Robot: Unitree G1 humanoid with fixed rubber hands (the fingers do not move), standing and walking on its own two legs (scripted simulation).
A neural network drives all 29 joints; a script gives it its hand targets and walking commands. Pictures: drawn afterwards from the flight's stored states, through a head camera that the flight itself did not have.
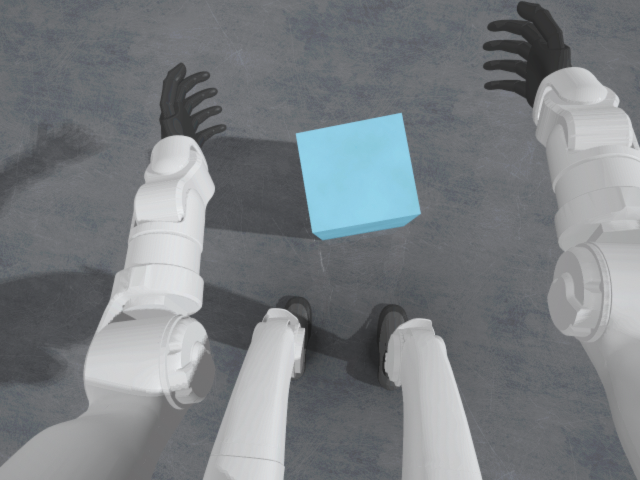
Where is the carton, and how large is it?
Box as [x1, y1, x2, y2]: [296, 113, 420, 239]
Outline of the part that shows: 401,113 296,133 312,232 321,239 402,226 420,213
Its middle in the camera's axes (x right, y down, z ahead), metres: +0.08 -0.12 +0.87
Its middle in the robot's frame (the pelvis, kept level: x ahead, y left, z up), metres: +0.51 +0.01 -0.52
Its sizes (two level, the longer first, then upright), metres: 0.210 0.200 0.250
